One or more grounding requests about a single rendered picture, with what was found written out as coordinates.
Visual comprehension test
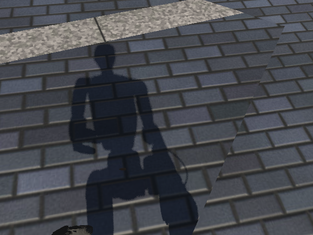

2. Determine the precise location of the robot left hand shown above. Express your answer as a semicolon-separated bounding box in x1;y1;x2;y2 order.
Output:
52;225;93;235

